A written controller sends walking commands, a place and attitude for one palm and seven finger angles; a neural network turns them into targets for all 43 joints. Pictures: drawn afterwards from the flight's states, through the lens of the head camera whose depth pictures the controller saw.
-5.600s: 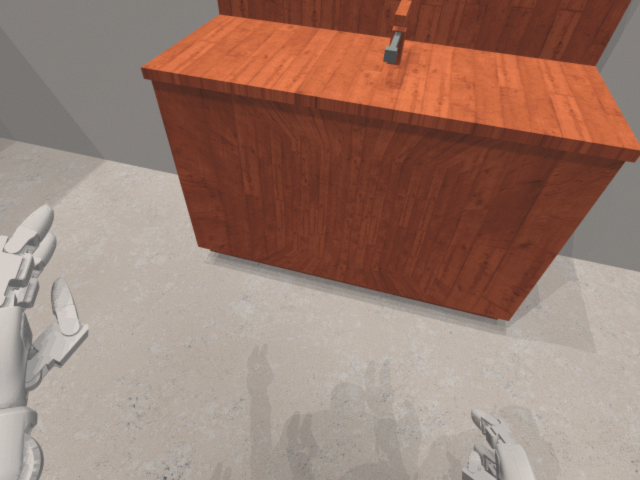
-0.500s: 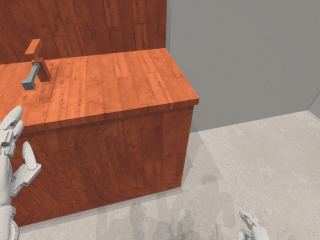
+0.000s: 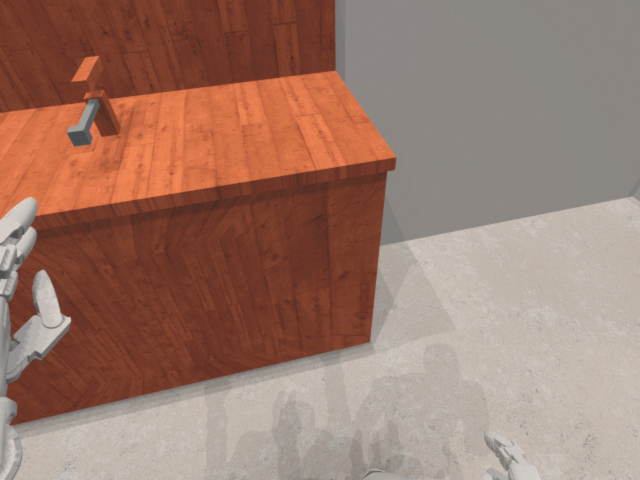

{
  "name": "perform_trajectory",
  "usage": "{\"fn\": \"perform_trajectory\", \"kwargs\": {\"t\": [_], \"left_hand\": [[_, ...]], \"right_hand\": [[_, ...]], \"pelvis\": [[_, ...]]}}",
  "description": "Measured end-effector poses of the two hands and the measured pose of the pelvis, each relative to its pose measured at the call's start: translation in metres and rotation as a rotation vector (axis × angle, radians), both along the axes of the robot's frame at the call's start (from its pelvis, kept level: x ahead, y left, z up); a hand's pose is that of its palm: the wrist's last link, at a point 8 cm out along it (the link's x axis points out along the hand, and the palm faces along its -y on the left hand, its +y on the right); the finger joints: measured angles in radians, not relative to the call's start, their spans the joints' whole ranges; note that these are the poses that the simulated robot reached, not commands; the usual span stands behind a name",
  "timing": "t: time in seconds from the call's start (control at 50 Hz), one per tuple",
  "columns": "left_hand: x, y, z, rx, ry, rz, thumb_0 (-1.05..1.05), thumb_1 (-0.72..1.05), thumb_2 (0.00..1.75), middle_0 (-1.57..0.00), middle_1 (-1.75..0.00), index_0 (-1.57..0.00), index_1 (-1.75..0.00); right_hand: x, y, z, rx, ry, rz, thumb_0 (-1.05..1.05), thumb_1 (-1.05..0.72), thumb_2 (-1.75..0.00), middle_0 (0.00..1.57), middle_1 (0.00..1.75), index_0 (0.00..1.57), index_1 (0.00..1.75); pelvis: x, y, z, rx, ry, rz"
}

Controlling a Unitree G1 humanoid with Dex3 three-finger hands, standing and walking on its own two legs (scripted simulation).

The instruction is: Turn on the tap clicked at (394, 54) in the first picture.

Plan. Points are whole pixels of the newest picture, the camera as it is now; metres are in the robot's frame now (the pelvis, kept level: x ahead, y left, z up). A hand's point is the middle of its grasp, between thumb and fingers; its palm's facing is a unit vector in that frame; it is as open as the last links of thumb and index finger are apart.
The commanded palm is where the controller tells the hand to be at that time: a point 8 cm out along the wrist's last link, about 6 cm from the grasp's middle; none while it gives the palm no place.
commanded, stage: come to a stop and stand still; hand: left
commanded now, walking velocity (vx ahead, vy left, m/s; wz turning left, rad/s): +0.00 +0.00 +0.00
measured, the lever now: (80, 135) +0.64 +0.47 +0.14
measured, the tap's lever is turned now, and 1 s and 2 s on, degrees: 0 0 0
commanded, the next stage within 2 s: look again from close up in 0.76 s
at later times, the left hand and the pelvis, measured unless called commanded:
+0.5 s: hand out of the picture +0.07 +0.16 +0.18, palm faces +0.43 -0.78 -0.44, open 7.4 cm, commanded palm +0.03 +0.19 +0.20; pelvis -0.14 -0.09 +0.00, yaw -2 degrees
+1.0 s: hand (36, 397) +0.14 +0.23 +0.19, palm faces +0.49 -0.77 -0.40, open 7.4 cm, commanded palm +0.04 +0.22 +0.20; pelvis -0.13 -0.06 +0.01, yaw -2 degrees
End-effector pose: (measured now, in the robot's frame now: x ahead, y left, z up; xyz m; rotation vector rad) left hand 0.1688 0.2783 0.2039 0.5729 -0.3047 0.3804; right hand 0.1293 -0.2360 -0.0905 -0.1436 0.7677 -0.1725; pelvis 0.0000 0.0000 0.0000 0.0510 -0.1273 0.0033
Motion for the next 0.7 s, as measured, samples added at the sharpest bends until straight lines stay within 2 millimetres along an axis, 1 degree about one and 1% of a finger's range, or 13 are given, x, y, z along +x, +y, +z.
{"fn": "perform_trajectory", "kwargs": {"t": [0.06,0.1,0.18,0.22,0.28,0.34,0.42,0.46,0.5,0.54,0.6,0.66,0.7], "left_hand": [[-0.021,-0.006,-0.011,-0.018,0.005,0.028,0.02,0.89,0.9,-0.21,-0.3,-0.21,-0.3],[-0.033,-0.013,-0.014,-0.045,0.001,0.029,0.02,0.89,0.9,-0.21,-0.3,-0.21,-0.3],[-0.051,-0.028,-0.003,-0.087,-0.043,-0.023,0.02,0.89,0.9,-0.21,-0.3,-0.21,-0.3],[-0.057,-0.038,0.005,-0.068,-0.096,-0.083,0.02,0.89,0.9,-0.21,-0.3,-0.21,-0.3],[-0.068,-0.053,0.016,0.003,-0.124,-0.15,0.02,0.89,0.9,-0.21,-0.3,-0.21,-0.3],[-0.086,-0.058,0.018,0.021,-0.065,-0.148,0.02,0.89,0.9,-0.21,-0.3,-0.21,-0.3],[-0.119,-0.058,0.007,0.004,0.028,-0.049,0.01,0.89,0.9,-0.21,-0.3,-0.21,-0.3],[-0.133,-0.067,0.0,-0.007,0.034,-0.004,0.01,0.89,0.9,-0.21,-0.3,-0.21,-0.3],[-0.143,-0.082,-0.006,-0.029,0.005,0.01,0.02,0.89,0.9,-0.21,-0.3,-0.21,-0.3],[-0.148,-0.098,-0.007,-0.083,-0.024,-0.005,0.02,0.89,0.9,-0.21,-0.3,-0.21,-0.3],[-0.15,-0.117,0.0,-0.106,-0.044,-0.052,0.02,0.89,0.9,-0.21,-0.3,-0.21,-0.3],[-0.147,-0.125,0.009,-0.04,-0.018,-0.102,0.02,0.89,0.9,-0.21,-0.3,-0.21,-0.3],[-0.143,-0.123,0.014,0.012,0.002,-0.118,0.02,0.89,0.9,-0.21,-0.3,-0.21,-0.3]], "right_hand": [[-0.006,-0.007,-0.012,0.01,0.006,0.021,0.01,-0.9,-0.9,0.2,0.3,0.2,0.3],[-0.012,-0.01,-0.012,0.0,0.024,0.04,0.01,-0.9,-0.9,0.2,0.3,0.2,0.3],[-0.037,-0.017,0.011,-0.002,0.004,0.018,0.01,-0.9,-0.9,0.2,0.3,0.2,0.3],[-0.051,-0.025,0.022,-0.026,-0.061,0.007,0.01,-0.9,-0.9,0.2,0.3,0.2,0.3],[-0.077,-0.036,0.027,-0.035,-0.11,0.006,0.01,-0.9,-0.9,0.2,0.3,0.2,0.3],[-0.106,-0.05,0.025,0.0,-0.083,-0.028,0.01,-0.9,-0.9,0.2,0.3,0.2,0.3],[-0.143,-0.07,0.016,0.009,-0.005,-0.072,0.01,-0.9,-0.9,0.2,0.3,0.2,0.3],[-0.156,-0.081,0.008,0.007,0.027,-0.061,0.01,-0.9,-0.9,0.2,0.3,0.2,0.3],[-0.166,-0.093,-0.004,0.001,0.059,-0.034,0.01,-0.9,-0.9,0.2,0.3,0.2,0.3],[-0.175,-0.103,-0.009,-0.018,0.114,0.0,0.01,-0.9,-0.9,0.2,0.3,0.2,0.3],[-0.181,-0.117,-0.003,-0.033,0.142,-0.002,0.01,-0.9,-0.9,0.2,0.3,0.2,0.3],[-0.179,-0.127,0.009,-0.039,0.11,-0.048,0.01,-0.9,-0.9,0.2,0.3,0.2,0.3],[-0.177,-0.131,0.015,-0.041,0.089,-0.068,0.01,-0.9,-0.9,0.2,0.3,0.2,0.3]], "pelvis": [[-0.012,-0.008,-0.008,0.018,-0.008,0.013],[-0.024,-0.012,-0.007,0.024,-0.006,0.003],[-0.05,-0.022,0.006,0.009,0.014,-0.031],[-0.068,-0.026,0.003,-0.023,0.029,-0.048],[-0.094,-0.034,0.002,-0.028,0.009,-0.033],[-0.106,-0.042,0.009,-0.044,0.055,-0.045],[-0.12,-0.062,0.016,-0.073,0.116,-0.043],[-0.129,-0.077,0.011,-0.066,0.135,-0.039],[-0.142,-0.088,0.004,-0.065,0.136,-0.036],[-0.151,-0.094,0.006,-0.076,0.112,-0.013],[-0.156,-0.1,0.015,-0.055,0.103,-0.022],[-0.158,-0.103,0.022,-0.032,0.115,-0.032],[-0.157,-0.103,0.025,-0.022,0.124,-0.028]]}}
